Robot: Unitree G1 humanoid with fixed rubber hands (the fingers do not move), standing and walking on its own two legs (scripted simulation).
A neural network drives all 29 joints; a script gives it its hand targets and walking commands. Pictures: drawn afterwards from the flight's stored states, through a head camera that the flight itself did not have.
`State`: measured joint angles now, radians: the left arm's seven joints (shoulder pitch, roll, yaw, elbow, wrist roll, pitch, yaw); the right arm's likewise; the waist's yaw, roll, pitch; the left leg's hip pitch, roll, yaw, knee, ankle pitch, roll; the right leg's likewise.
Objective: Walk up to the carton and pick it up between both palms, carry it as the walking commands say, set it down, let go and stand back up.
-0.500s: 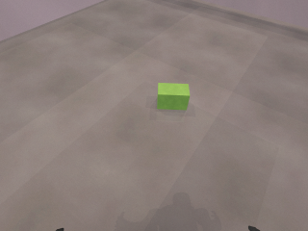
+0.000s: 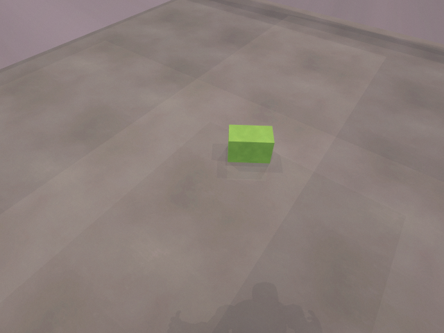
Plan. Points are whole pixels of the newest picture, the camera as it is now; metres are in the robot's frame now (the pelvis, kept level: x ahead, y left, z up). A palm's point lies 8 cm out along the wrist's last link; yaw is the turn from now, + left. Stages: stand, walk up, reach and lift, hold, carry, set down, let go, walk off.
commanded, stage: stand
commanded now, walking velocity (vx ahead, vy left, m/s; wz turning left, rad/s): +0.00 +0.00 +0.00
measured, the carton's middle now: (249, 144) +1.24 -0.18 -0.69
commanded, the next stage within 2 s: walk up in 0.86 s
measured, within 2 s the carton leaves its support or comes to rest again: neither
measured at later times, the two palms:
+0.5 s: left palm out of the picture +0.08 +0.28 -0.12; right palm out of the picture +0.07 -0.29 -0.12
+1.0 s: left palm out of the picture +0.08 +0.28 -0.12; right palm out of the picture +0.08 -0.29 -0.12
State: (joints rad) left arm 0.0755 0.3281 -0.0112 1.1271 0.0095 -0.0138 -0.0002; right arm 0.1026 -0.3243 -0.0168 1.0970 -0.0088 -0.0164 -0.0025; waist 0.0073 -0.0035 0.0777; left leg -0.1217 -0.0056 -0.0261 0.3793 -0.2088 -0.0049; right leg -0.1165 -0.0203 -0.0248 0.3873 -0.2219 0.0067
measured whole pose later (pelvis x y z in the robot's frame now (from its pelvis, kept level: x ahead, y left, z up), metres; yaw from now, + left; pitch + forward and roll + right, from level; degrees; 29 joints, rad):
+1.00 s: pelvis +0.01 -0.01 +0.00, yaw +0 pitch -2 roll +0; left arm 0.09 0.33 0.00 1.13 0.01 -0.01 0.00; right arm 0.11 -0.32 -0.02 1.11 -0.01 -0.01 -0.01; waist 0.00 -0.01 0.07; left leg -0.10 0.00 -0.03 0.33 -0.19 -0.01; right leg -0.09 -0.01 -0.03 0.34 -0.21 0.00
